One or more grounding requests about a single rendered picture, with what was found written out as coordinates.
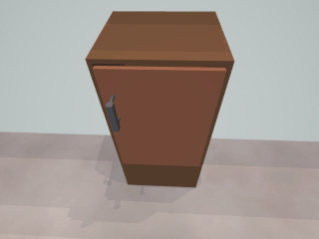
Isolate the cupboard door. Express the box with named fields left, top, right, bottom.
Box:
left=93, top=66, right=226, bottom=166

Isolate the handle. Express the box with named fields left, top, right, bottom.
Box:
left=105, top=95, right=121, bottom=132

